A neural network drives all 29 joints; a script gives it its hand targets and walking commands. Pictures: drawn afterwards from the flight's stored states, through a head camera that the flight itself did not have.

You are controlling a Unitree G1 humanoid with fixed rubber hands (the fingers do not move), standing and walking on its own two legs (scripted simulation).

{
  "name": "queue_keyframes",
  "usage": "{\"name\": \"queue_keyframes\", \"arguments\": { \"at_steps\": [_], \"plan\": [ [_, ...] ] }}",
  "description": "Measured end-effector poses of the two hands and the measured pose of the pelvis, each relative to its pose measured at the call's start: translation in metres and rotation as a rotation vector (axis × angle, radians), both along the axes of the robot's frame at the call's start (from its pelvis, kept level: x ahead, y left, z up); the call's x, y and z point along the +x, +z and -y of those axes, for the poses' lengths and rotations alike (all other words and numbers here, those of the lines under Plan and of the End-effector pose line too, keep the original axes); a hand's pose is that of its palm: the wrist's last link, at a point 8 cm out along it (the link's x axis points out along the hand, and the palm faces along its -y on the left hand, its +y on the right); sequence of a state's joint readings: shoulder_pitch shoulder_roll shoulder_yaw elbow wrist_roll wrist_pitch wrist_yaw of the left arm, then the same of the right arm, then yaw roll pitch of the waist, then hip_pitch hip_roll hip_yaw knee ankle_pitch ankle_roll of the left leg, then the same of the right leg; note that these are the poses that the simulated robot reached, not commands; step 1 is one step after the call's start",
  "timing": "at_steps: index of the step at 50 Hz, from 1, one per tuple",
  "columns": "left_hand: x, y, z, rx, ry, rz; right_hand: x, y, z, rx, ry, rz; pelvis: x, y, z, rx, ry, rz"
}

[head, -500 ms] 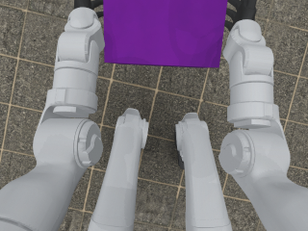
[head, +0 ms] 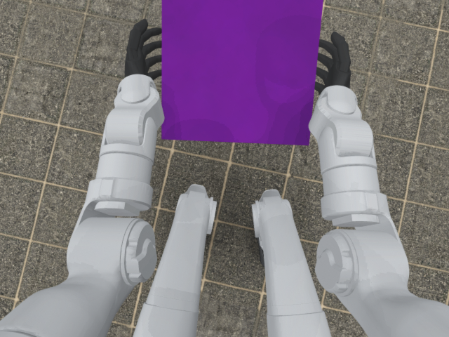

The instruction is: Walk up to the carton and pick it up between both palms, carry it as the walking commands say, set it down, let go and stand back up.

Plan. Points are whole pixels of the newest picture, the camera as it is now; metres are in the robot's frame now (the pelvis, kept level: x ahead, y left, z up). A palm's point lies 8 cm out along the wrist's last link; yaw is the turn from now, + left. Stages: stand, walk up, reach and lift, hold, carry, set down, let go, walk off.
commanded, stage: reach and lift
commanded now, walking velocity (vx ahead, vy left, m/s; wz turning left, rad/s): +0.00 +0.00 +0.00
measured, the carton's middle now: (237, 51) +0.55 +0.01 -0.13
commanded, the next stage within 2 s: none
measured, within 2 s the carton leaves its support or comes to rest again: neither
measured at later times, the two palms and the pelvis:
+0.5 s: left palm (98, 64) +0.45 +0.17 +0.04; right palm (365, 73) +0.45 -0.12 +0.04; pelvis +0.05 +0.01 +0.08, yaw +0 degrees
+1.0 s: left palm (78, 59) +0.43 +0.16 +0.10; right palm (421, 66) +0.43 -0.14 +0.10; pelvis +0.09 +0.01 +0.14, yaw -1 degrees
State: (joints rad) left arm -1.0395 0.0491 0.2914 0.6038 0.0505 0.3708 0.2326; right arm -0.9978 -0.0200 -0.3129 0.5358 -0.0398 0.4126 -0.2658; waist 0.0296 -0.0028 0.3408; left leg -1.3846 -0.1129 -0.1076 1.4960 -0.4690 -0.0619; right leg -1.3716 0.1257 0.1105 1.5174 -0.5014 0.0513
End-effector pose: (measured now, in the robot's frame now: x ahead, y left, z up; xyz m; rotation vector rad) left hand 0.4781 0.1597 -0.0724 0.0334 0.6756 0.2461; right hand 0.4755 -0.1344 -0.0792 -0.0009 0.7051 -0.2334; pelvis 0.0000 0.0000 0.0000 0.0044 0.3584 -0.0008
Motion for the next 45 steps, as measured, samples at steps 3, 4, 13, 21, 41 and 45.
{"name": "queue_keyframes", "arguments": {
  "at_steps": [3, 4, 13, 21, 41, 45],
  "plan": [
    [-0.004, 0.012, -0.002, -0.021, 0.026, 0.013, 0.002, 0.015, -0.002, -0.01, 0.015, 0.012, 0.002, 0.007, 0.003, 0.003, 0.005, 0.012],
    [-0.004, 0.015, -0.002, -0.024, 0.024, 0.016, 0.002, 0.02, -0.002, -0.014, 0.016, 0.015, 0.003, 0.009, 0.004, 0.004, 0.005, 0.002],
    [-0.019, 0.062, 0.005, -0.026, -0.015, -0.056, -0.025, 0.07, 0.005, -0.022, -0.021, -0.058, 0.035, 0.034, 0.005, -0.007, 0.008, -0.128],
    [-0.028, 0.104, -0.007, -0.016, -0.001, -0.05, -0.026, 0.111, -0.006, -0.01, -0.007, -0.045, 0.048, 0.066, -0.004, -0.016, 0.009, -0.103],
    [-0.035, 0.137, 0.007, -0.046, -0.007, -0.023, -0.037, 0.152, 0.008, 0.006, -0.056, -0.012, 0.082, 0.118, -0.016, -0.018, 0.004, -0.117],
    [-0.043, 0.153, 0.006, -0.038, 0.014, -0.03, -0.037, 0.168, 0.007, 0.0, -0.022, -0.017, 0.087, 0.13, -0.012, -0.007, -0.009, -0.079]
  ]
}}
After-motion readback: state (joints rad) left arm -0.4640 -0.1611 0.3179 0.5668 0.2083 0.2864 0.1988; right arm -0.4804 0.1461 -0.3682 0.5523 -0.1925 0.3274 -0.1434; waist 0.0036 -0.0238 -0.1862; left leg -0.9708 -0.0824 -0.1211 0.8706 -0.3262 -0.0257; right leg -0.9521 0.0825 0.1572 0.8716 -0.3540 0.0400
